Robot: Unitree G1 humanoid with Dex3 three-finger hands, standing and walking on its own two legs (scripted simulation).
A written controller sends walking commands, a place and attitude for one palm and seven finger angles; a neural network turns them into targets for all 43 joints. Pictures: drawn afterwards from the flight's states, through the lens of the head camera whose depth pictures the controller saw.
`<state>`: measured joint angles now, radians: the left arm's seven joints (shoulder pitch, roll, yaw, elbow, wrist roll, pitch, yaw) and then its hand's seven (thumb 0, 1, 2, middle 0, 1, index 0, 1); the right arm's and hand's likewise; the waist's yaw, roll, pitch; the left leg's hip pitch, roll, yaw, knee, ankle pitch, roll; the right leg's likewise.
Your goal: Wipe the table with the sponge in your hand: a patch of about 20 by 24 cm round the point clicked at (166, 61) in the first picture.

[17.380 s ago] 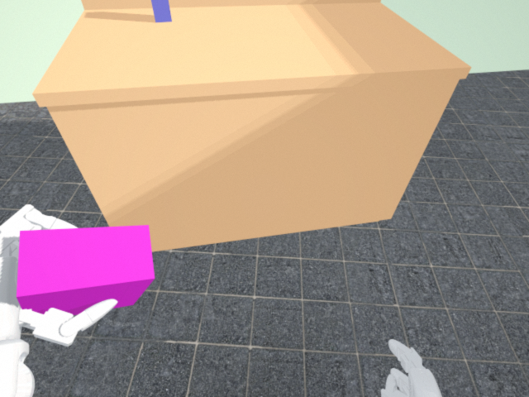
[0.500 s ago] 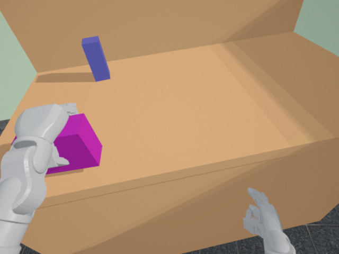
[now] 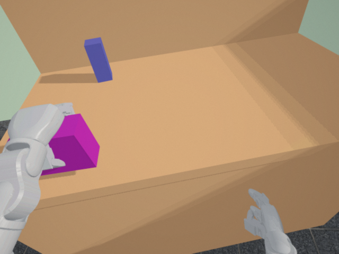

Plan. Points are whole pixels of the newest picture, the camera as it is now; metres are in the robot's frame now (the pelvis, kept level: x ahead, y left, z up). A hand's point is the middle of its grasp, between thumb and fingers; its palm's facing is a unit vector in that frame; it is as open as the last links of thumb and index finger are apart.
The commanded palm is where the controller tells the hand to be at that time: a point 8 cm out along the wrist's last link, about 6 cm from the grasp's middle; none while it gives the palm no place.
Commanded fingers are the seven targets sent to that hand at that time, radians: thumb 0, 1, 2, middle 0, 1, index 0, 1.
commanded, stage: move the sponge above the wiping area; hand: left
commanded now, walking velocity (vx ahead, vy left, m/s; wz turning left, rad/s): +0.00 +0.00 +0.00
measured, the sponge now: (63, 151) +0.25 +0.30 +0.14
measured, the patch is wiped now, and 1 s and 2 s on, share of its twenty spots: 0.00 0.00 0.00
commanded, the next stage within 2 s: lower the sponge onto the table in 0.66 s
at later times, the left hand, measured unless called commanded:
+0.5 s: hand (47, 141) +0.24 +0.31 +0.19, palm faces +0.14 -0.02 -0.99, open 10.4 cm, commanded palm +0.20 +0.30 +0.26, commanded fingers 0.00 0.10 1.30 -1.20 -1.60 -1.20 -1.60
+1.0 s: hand (39, 139) +0.24 +0.32 +0.19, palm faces +0.13 -0.02 -0.99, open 10.4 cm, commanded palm +0.20 +0.31 +0.26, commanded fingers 0.00 0.10 1.30 -1.20 -1.60 -1.20 -1.60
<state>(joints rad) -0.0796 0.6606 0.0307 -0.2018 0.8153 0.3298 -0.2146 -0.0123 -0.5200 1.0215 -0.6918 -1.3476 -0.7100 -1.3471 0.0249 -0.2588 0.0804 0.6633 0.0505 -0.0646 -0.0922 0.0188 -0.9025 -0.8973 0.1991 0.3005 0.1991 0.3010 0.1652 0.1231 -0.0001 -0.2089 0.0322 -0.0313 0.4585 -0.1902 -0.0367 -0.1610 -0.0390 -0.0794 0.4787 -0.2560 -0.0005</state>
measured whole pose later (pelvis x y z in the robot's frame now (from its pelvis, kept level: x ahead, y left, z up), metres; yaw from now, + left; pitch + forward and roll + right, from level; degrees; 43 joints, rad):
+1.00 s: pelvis -0.02 +0.00 +0.00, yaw +0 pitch -5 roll +0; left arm -0.11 0.69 0.06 -0.15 0.80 0.34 -0.22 -0.01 -0.52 1.02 -0.69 -1.34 -0.71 -1.34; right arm 0.03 -0.27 0.08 0.67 0.06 -0.07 -0.11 0.02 -0.90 -0.90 0.20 0.30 0.20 0.30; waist 0.16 0.12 0.00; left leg -0.22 0.03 -0.03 0.48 -0.18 -0.04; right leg -0.18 -0.04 -0.07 0.50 -0.24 0.00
